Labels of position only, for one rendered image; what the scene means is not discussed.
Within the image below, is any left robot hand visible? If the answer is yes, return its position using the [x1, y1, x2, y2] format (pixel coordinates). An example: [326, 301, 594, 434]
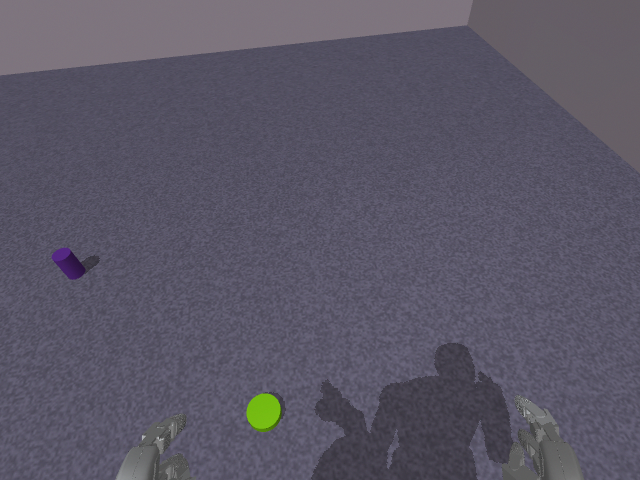
[115, 413, 196, 480]

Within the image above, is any right robot hand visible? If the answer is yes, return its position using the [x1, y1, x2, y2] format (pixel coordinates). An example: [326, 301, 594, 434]
[502, 395, 584, 480]

